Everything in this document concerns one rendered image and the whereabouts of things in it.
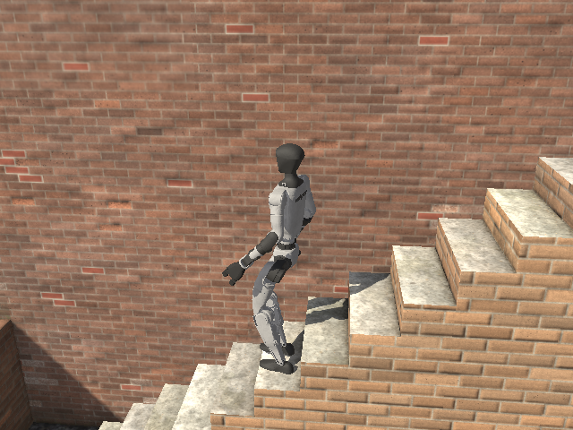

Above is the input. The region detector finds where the robot left hand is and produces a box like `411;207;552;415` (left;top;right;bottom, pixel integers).
222;262;245;286

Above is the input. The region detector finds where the robot left upper arm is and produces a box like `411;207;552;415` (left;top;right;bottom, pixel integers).
269;188;287;244

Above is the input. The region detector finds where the robot right forearm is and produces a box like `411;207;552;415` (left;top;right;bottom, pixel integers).
295;216;313;238

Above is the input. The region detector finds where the robot left thigh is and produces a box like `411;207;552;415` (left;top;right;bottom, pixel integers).
252;257;287;322

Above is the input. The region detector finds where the robot right upper arm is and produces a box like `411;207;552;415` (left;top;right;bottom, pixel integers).
298;175;316;219

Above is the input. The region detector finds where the right robot foot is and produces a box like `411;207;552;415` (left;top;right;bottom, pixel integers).
260;343;295;356

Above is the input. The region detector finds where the robot left forearm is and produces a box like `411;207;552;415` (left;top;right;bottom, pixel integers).
239;232;278;270

